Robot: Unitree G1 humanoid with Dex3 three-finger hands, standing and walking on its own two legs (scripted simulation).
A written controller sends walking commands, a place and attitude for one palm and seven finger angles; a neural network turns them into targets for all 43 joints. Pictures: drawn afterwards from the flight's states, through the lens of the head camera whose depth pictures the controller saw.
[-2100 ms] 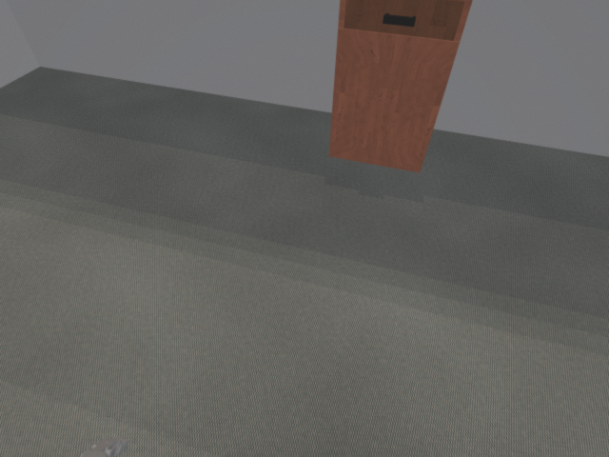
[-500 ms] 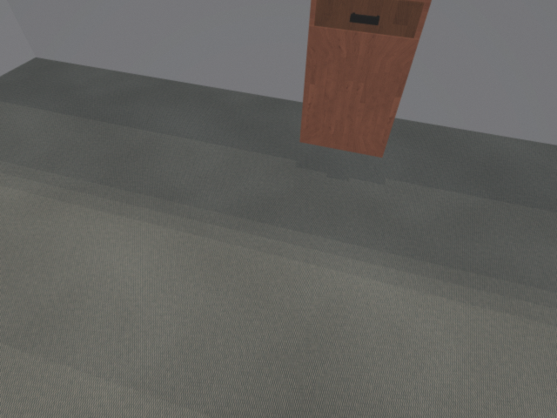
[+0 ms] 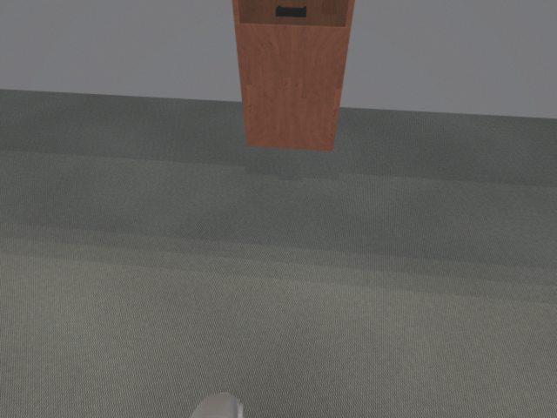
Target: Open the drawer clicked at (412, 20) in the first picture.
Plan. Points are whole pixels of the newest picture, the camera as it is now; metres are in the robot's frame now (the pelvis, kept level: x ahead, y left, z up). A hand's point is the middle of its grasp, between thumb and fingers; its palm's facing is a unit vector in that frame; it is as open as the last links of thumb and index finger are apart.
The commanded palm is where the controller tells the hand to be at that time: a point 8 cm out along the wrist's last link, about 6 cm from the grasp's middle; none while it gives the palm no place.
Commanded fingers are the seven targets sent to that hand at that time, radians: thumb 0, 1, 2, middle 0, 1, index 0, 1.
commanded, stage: walk to a spot facing it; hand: left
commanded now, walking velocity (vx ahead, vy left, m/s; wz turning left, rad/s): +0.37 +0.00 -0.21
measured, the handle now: (291, 10) +1.59 +0.09 -0.03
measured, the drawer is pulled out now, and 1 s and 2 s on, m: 0.00 0.00 0.00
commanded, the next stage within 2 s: turn to face it in 1.56 s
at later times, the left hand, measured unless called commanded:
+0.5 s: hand (163, 339) +0.28 +0.26 -0.18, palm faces -0.08 -0.98 -0.17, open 7.4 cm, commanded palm none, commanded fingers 0.00 0.90 0.90 -0.20 -0.30 -0.20 -0.30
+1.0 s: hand (259, 226) +0.57 +0.10 -0.18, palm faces -0.25 -0.96 -0.13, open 7.3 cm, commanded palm none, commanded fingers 0.00 0.90 0.90 -0.20 -0.30 -0.20 -0.30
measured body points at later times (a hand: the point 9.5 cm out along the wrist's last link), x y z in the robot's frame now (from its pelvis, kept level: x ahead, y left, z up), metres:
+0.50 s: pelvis +0.22 +0.07 +0.00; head +0.22 +0.10 +0.45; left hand +0.28 +0.31 -0.16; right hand +0.21 -0.17 -0.14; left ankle +0.25 +0.13 -0.74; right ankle +0.20 -0.07 -0.64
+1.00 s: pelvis +0.42 -0.02 -0.02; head +0.45 -0.02 +0.43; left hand +0.58 +0.16 -0.17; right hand +0.25 -0.17 -0.16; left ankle +0.32 +0.12 -0.64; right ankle +0.44 -0.12 -0.74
